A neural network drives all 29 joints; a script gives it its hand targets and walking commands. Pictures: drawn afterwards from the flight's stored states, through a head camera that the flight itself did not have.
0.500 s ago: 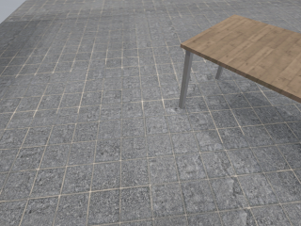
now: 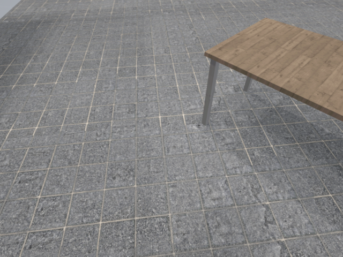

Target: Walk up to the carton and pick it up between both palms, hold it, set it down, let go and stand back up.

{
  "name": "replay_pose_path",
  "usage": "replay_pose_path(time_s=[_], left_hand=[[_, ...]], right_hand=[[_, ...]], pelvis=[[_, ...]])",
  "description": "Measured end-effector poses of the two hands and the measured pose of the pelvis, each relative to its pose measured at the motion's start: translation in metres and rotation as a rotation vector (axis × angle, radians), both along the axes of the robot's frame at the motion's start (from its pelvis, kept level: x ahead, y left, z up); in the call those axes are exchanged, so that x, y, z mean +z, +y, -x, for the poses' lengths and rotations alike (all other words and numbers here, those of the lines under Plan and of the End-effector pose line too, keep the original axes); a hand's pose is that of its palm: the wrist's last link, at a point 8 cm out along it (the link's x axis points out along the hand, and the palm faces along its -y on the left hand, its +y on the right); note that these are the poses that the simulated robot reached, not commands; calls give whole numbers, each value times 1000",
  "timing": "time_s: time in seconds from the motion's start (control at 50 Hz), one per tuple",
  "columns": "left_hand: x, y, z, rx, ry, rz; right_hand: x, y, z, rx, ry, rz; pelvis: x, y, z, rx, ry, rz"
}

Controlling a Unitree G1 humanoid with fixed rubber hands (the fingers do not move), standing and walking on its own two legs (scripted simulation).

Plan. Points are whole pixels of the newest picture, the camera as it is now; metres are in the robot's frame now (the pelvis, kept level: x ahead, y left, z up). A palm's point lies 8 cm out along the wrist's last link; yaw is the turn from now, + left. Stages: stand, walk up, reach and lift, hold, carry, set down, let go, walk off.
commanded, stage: stand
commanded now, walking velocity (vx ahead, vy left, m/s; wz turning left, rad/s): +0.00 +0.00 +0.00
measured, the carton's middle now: out of the picture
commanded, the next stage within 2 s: none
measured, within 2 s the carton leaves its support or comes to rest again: neither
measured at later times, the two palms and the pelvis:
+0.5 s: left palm out of the picture -0.01 +0.21 -0.15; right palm out of the picture -0.02 -0.18 -0.15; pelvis +0.01 +0.01 +0.00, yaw +0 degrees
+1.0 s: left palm out of the picture -0.02 +0.21 -0.15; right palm out of the picture -0.02 -0.17 -0.15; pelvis +0.02 +0.02 +0.00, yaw +0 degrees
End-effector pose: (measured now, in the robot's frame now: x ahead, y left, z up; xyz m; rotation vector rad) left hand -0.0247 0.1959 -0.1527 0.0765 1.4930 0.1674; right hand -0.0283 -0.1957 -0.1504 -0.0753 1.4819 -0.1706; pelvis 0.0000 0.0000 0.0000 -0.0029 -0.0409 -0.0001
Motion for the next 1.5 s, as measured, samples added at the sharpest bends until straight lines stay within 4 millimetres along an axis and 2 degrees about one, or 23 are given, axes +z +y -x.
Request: replay_pose_path(time_s=[0.16,0.36,0.56,0.8,0.9,1.08,1.28,1.5], left_hand=[[-1,2,-6,-4,11,2],[-2,7,-14,-4,-1,-1],[-2,10,-11,3,16,-2],[-1,1,-2,-5,57,32],[-2,3,-2,1,66,33],[-2,12,-16,-3,44,9],[-3,18,-26,-5,30,3],[-2,13,-31,-11,35,-13]], right_hand=[[0,5,-1,-15,8,2],[0,8,-13,-10,-8,8],[1,13,-9,-4,8,0],[1,20,-8,-10,28,-5],[2,24,-8,-16,34,-8],[0,26,-11,-15,43,-9],[0,21,-22,-17,19,5],[-7,23,-19,-19,41,-20]], pelvis=[[0,3,-7,-5,0,-3],[0,7,-12,-2,-6,1],[0,10,-15,-1,-5,-6],[0,14,-18,-8,4,0],[0,16,-20,-7,10,-2],[-1,18,-26,-4,12,-2],[-2,20,-33,-6,15,-10],[-5,14,-38,-3,13,-16]])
